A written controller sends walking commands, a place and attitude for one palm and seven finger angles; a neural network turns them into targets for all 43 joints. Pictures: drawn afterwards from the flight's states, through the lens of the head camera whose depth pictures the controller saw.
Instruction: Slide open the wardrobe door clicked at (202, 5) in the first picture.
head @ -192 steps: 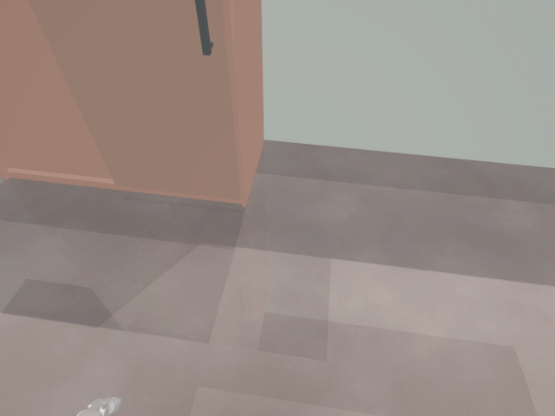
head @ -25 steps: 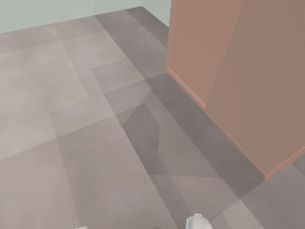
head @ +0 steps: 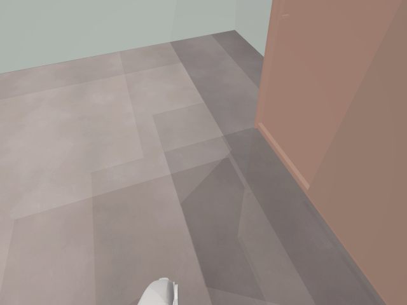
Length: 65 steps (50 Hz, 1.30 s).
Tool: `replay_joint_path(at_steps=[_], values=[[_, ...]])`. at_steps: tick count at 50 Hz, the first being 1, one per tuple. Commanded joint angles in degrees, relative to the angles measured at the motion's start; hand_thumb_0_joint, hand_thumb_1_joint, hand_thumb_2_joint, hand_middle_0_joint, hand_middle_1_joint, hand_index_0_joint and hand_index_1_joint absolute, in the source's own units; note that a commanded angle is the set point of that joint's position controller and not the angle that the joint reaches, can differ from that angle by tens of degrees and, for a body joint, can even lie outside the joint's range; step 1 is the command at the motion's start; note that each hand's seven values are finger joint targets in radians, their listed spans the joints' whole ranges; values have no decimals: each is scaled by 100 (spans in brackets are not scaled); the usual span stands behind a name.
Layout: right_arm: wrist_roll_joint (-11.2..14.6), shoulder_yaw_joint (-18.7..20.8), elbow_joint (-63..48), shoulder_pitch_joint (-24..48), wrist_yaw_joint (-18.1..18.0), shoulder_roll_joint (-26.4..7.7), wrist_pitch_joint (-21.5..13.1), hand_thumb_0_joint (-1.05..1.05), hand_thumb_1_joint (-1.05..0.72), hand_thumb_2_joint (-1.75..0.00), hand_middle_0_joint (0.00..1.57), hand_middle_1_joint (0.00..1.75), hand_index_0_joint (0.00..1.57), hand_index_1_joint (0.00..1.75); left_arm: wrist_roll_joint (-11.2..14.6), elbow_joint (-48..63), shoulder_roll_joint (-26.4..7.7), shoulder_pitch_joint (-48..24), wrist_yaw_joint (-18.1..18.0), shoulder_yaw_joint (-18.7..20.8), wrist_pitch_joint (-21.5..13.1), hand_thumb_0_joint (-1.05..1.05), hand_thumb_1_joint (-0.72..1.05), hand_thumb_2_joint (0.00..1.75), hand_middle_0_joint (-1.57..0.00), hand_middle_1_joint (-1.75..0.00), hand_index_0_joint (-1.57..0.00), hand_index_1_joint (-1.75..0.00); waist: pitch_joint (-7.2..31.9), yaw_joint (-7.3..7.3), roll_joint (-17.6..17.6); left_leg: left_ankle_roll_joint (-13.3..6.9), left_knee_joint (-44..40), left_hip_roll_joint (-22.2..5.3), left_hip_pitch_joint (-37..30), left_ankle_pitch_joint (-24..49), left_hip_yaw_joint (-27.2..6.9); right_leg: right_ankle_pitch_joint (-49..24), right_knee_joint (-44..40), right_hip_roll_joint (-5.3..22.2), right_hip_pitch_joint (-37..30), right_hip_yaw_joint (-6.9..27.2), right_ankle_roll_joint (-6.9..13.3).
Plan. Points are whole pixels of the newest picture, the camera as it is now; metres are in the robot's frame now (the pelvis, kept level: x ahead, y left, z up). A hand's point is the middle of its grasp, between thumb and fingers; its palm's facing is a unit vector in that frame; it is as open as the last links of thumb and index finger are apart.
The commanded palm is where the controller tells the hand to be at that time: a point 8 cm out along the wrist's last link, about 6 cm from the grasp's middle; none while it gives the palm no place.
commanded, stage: walk to a spot facing it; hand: right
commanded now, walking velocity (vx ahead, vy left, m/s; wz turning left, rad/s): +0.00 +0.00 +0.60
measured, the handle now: out of the picture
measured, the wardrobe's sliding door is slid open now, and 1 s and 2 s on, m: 0.00 0.00 0.00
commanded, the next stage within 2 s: turn to face it in 0.10 s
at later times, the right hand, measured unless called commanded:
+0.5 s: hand (252, 258) +0.27 -0.10 -0.16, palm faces -0.07 +0.98 -0.18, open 7.3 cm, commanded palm none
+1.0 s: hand out of the picture +0.16 -0.22 -0.17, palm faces +0.27 +0.92 -0.27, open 7.4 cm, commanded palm none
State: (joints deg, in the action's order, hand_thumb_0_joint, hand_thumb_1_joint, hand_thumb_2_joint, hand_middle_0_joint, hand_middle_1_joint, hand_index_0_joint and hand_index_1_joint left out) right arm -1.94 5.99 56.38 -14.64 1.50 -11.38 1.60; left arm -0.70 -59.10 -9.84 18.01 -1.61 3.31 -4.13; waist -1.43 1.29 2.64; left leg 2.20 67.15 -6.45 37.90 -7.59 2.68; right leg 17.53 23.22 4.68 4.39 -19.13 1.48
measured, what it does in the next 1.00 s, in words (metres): walks ahead: left foot, then right foot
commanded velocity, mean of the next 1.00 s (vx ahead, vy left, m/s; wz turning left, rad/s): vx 0.00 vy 0.00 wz -0.40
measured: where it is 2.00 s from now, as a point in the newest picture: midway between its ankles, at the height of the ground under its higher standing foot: outside the picture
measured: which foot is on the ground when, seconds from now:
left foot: up 0.00-0.20, down 0.22-0.70, up 0.72-1.00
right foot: down 0.00-0.22, up 0.24-0.66, down 0.68-1.00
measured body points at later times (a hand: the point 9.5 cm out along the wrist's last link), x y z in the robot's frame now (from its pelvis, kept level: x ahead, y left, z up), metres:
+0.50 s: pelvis +0.13 +0.05 -0.01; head +0.14 +0.06 +0.44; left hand +0.13 +0.27 -0.17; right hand +0.27 -0.15 -0.14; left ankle +0.17 +0.12 -0.74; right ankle +0.13 -0.10 -0.68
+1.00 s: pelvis +0.14 +0.01 +0.00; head +0.17 -0.01 +0.45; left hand +0.23 +0.25 -0.14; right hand +0.15 -0.27 -0.15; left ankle +0.15 +0.19 -0.67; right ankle +0.13 -0.07 -0.74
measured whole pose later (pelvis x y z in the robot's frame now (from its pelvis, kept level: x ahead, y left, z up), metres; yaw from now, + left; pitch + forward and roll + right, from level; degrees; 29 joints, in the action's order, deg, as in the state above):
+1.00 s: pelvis +0.14 +0.01 +0.00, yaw -13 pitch +2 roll +2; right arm -0.5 5.6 54.8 -10.4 -1.4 -15.4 3.2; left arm -1.0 -55.2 -10.0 14.3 -0.3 3.1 1.0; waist -3.0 -0.9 0.2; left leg 6.4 58.3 -4.6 27.0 -22.5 0.9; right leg 12.7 25.9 0.2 14.8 -0.7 2.7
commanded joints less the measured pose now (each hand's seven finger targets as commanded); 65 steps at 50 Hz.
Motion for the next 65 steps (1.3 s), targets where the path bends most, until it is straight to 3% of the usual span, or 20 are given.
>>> replay_joint_path(at_steps=[1,5,9,10,11,12,18,28,32,33,35,36,43,52,57,58,59,60,61,65], values=[[17,-62,-450,413,79,45,-25,0,-90,-90,20,30,20,30,-59,196,-657,404,-7,87,-38,0,90,90,-20,-30,-20,-30,-561,-220,-1153,75,-1293,-13,147,-8,369,-3266,-751,1421,-64,281,308],[42,-81,-614,709,56,-4,-87,0,-90,-90,20,30,20,30,-90,140,-816,497,-4,173,83,0,90,90,-20,-30,-20,-30,-457,-300,-1175,-113,-2433,259,-380,-391,600,-4031,-124,1651,-524,58,356],[-9,53,-249,-799,-5,-618,-300,0,-90,-90,20,30,20,30,-12,385,-1082,239,55,237,165,0,90,90,-20,-30,-20,-30,683,512,-627,-446,-3786,562,-3176,564,660,-4196,2823,1436,190,-99,-121],[-15,149,-168,-1231,-80,-1245,-398,0,-90,-90,20,30,20,30,63,509,-662,498,103,147,183,0,90,90,-20,-30,-20,-30,1426,576,885,-1055,-3697,-980,-4912,3255,-1463,172,4473,586,1996,104,-460],[143,174,-81,-1394,-172,-1545,-379,0,-90,-90,20,30,20,30,82,575,-451,485,33,88,214,0,90,90,-20,-30,-20,-30,2025,472,1278,-1687,-3861,-1912,-5239,5279,-2602,2112,5762,-5,2674,931,-545],[170,107,-184,-1061,-247,-1363,-332,0,-90,-90,20,30,20,30,100,571,-460,373,-22,73,285,0,90,90,-20,-30,-20,-30,1772,372,652,-1802,-4098,-1869,-4656,4601,-1971,1747,5811,228,2546,1640,-426],[76,-268,-410,726,-341,-504,-378,0,-90,-90,20,30,20,30,-39,-68,-119,988,37,-70,599,0,90,90,-20,-30,-20,-30,368,-573,58,-905,-5038,-936,-1683,1169,-145,338,4214,366,1552,1855,-417],[30,-97,-344,313,-380,-646,-204,0,-90,-90,20,30,20,30,-36,450,-195,-190,175,26,626,0,90,90,-20,-30,-20,-30,13,-14,278,-1127,-5003,-1485,-2532,241,-32,848,2661,226,2095,1416,-475],[60,-41,-384,293,-372,-770,-171,0,-90,-90,20,30,20,30,-41,525,-231,-9,192,59,587,0,90,90,-20,-30,-20,-30,291,-134,245,-849,-4326,-1482,-2554,496,344,238,1507,85,1422,1158,-417],[88,-33,-415,344,-367,-684,-143,0,-90,-90,20,30,20,30,-43,515,-321,188,204,88,558,0,90,90,-20,-30,-20,-30,421,-254,-121,-628,-3837,-1347,-2374,227,550,-241,815,141,997,1325,-357],[165,-99,-772,483,-313,-204,-62,0,-90,-90,20,30,20,30,-117,562,-1202,595,161,274,491,0,90,90,-20,-30,-20,-30,235,-497,-2604,192,-1692,-46,-487,-2614,968,-2536,-650,1981,360,4057,656],[96,-104,-914,912,-305,-360,-26,0,-90,-90,20,30,20,30,-145,520,-1318,640,119,303,520,0,90,90,-20,-30,-20,-30,175,-616,-1926,140,-667,75,-456,-2792,359,-2551,-751,2236,602,4165,1077],[125,-38,-560,542,-225,-464,-46,0,-90,-90,20,30,20,30,-46,698,-1121,-98,9,221,360,0,90,90,-20,-30,-20,-30,699,-274,-724,356,-244,99,-297,-1331,-151,-3726,-197,1022,-265,2818,665],[173,-100,-806,823,-282,-546,0,0,-90,-90,20,30,20,30,-78,723,-1357,-244,100,336,508,0,90,90,-20,-30,-20,-30,387,-391,-1234,411,-1957,320,-1135,-1748,-164,-2863,-200,869,280,3502,791],[201,-69,-712,122,-320,-685,-105,0,-90,-90,20,30,20,30,-39,946,-1415,-761,147,405,568,0,90,90,-20,-30,-20,-30,576,-28,-1208,278,-4027,493,-2818,-639,-34,-2404,349,458,1241,3703,458],[159,-27,-687,-124,-348,-997,-174,0,-90,-90,20,30,20,30,13,1011,-1216,-773,178,385,567,0,90,90,-20,-30,-20,-30,688,86,-562,166,-4803,-24,-3659,-267,-487,-1486,887,139,1921,3451,136],[44,94,-720,-177,-400,-1570,-231,0,-90,-90,20,30,20,30,30,1145,-730,-648,201,310,569,0,90,90,-20,-30,-20,-30,673,100,1332,-391,-5248,-1709,-4244,73,-2034,930,2267,-756,3076,2310,-395],[79,60,-820,-123,-396,-1683,-186,0,-90,-90,20,30,20,30,-38,1239,-963,-849,184,362,600,0,90,90,-20,-30,-20,-30,504,150,1342,-892,-5229,-2350,-3305,337,-2365,1783,3444,-673,3063,2260,-408],[70,-11,-934,212,-385,-1490,-164,0,-90,-90,20,30,20,30,-67,1223,-984,-790,227,386,649,0,90,90,-20,-30,-20,-30,229,-45,729,-977,-5254,-2059,-2683,-203,-1857,1402,4164,-568,2965,2411,-367],[97,-162,-1079,783,-348,-894,-225,0,-90,-90,20,30,20,30,-94,869,-946,-525,335,367,778,0,90,90,-20,-30,-20,-30,-260,-374,818,-549,-5095,-1083,-2408,-2,-448,223,4861,-284,2972,2047,-573]])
